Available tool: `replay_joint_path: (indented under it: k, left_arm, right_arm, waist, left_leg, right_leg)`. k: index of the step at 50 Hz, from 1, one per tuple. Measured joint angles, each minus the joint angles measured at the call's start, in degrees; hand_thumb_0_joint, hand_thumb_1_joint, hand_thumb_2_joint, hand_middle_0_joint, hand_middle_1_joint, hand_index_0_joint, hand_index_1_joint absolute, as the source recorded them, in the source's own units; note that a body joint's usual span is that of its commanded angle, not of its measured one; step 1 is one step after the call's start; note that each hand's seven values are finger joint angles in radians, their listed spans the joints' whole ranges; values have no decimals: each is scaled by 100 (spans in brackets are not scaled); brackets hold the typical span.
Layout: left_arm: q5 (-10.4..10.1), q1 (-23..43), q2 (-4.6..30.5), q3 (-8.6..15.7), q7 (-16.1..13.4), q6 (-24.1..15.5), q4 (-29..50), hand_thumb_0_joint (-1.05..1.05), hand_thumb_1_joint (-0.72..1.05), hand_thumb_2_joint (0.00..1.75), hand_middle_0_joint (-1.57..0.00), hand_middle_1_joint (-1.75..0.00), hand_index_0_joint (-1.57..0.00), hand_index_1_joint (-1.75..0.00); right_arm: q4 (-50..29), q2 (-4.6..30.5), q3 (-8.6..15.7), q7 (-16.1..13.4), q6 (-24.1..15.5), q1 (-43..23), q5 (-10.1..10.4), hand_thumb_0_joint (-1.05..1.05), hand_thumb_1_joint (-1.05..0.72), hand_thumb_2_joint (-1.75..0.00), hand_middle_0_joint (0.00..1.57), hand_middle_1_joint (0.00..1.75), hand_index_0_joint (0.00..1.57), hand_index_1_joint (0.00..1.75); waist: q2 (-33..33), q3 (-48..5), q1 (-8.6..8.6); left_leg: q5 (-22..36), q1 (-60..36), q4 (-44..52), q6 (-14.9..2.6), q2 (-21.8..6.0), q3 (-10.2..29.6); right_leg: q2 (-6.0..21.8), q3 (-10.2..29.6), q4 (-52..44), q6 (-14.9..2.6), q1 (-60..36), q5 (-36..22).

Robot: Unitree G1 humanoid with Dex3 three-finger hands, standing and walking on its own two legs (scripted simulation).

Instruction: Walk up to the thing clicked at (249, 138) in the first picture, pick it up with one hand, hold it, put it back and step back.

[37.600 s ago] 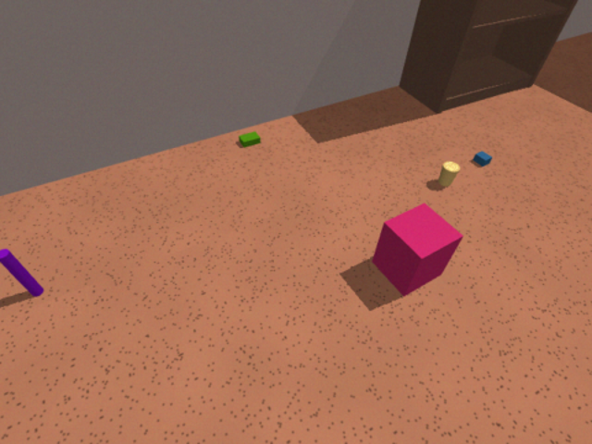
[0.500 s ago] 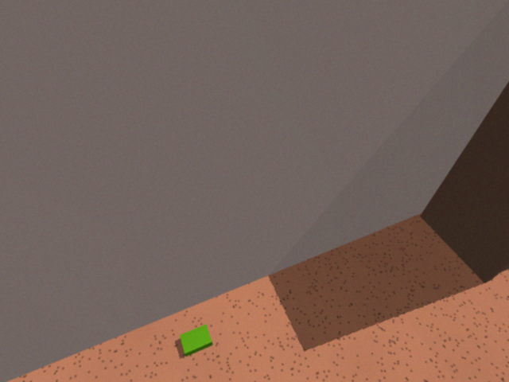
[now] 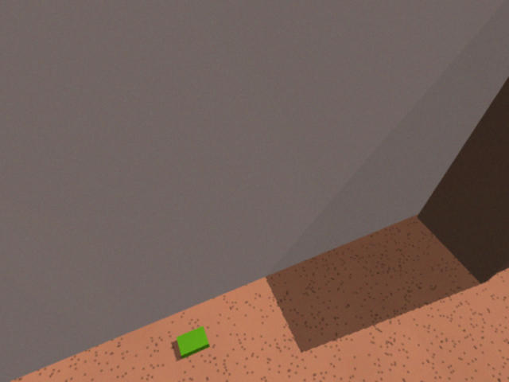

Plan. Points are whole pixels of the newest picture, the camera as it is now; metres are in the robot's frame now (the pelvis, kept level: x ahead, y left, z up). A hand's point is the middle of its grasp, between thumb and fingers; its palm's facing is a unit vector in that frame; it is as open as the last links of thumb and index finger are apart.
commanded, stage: stand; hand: left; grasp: from above
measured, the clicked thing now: (193, 342) +0.43 +0.22 -0.77
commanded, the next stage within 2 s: step back in 0.68 s
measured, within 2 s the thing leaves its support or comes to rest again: neither
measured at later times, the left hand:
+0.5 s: hand out of the picture +0.06 +0.24 -0.16, palm faces -0.01 -0.94 -0.34, open 7.4 cm
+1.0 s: hand out of the picture +0.10 +0.30 -0.18, palm faces -0.03 -0.93 -0.37, open 7.4 cm
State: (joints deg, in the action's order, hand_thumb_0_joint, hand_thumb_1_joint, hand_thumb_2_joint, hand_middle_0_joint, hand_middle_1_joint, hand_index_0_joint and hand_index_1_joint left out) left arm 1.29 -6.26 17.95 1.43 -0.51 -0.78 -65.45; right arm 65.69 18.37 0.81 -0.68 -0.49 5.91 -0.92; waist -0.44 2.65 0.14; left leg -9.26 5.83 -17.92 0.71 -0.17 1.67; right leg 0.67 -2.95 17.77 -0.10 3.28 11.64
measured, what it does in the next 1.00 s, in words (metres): steps on the spot: left foot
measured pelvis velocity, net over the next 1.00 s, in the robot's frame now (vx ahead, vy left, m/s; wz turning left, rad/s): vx -0.04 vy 0.04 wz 0.02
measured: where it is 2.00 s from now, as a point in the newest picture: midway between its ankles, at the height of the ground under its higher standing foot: outside the picture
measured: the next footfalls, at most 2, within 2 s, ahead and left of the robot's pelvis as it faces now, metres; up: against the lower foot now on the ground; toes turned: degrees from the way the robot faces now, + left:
left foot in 1.00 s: -0.01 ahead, +0.14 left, +0.00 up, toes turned -1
right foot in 1.48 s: -0.10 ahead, -0.03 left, +0.00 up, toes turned -1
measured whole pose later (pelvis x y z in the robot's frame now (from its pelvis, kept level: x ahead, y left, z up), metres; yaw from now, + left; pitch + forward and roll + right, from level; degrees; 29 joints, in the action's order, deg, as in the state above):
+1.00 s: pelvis -0.04 +0.04 -0.03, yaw +1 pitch -1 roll -1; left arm 1.3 -2.4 22.1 3.7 -0.5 1.9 -53.4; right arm 55.5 23.2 3.5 0.3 1.9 7.5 -0.3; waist 0.8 9.7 -1.5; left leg -19.4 15.3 -37.1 -2.1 1.5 1.7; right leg 3.8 -2.5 35.8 2.0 17.6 17.3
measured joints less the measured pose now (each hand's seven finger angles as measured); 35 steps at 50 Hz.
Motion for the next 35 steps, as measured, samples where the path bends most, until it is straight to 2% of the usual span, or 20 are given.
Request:
replay_joint_path:
  k: [35]
  left_arm:
    - [-43, -112, 95, -49, 63, -26, 91, 0, 91, 90, -20, -30, -20, -30]
  right_arm:
    - [-25, 65, -28, 76, 25, 77, 24, 0, -90, -90, 21, 30, 20, 30]
  waist:
    - [2, 22, -31]
  left_leg:
    - [-7, 121, -34, 40, -49, 10]
  right_leg:
    - [-49, -7, 47, -52, 129, 14]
